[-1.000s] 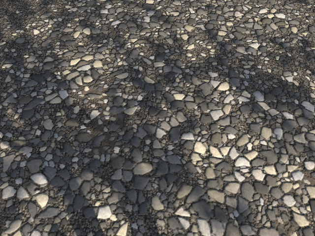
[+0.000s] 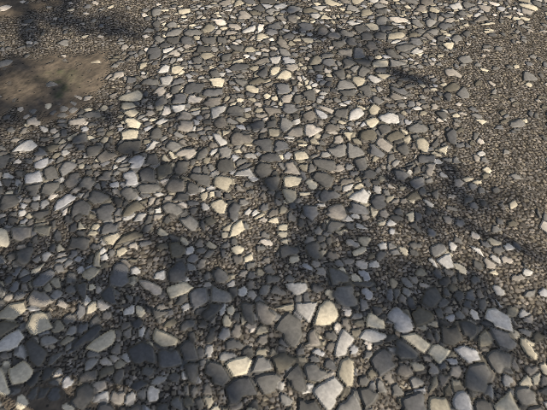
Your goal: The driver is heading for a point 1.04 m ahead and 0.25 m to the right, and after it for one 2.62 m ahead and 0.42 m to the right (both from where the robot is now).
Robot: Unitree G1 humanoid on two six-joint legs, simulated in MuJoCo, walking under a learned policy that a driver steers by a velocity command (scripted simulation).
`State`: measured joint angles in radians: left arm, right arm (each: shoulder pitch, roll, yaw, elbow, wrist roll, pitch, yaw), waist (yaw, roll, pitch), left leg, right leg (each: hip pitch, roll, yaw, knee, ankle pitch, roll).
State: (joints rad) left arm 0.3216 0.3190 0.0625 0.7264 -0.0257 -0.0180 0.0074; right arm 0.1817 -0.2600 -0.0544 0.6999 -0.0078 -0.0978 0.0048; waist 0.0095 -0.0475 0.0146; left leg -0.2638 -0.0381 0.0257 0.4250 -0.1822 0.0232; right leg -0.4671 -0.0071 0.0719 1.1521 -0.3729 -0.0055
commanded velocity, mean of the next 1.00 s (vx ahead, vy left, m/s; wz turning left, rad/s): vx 0.50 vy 0.00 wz -0.52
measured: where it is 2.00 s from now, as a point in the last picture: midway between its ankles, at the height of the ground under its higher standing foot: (422, 248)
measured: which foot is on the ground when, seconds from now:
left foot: down 0.00-0.34, up 0.36-0.80, down 0.82-1.00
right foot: up 0.00-0.32, down 0.34-0.84, up 0.86-1.00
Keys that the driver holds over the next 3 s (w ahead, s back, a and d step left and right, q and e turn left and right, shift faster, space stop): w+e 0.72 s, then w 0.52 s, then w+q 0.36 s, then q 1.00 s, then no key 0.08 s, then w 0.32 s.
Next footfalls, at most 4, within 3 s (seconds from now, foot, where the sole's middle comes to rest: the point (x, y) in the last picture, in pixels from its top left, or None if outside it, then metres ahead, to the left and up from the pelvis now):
0.34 right None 0.33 -0.18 -0.78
0.82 left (313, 343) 0.67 -0.08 -0.78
1.34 right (443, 309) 0.77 -0.44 -0.78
1.84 left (387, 214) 1.11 -0.33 -0.78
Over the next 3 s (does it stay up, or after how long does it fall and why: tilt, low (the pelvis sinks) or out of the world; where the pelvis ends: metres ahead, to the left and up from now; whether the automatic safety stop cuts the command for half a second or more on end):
stays up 1.06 -0.38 0.01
